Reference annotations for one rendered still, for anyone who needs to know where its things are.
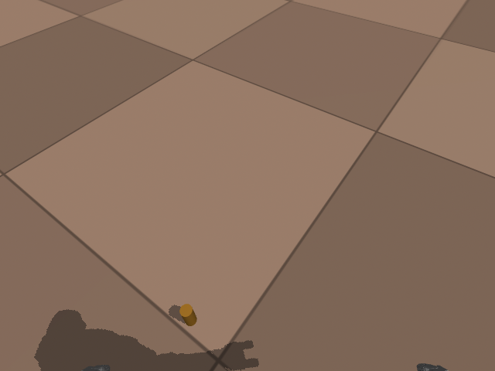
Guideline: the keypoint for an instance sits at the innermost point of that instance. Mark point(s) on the can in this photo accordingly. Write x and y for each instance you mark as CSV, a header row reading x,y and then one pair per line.
x,y
188,314

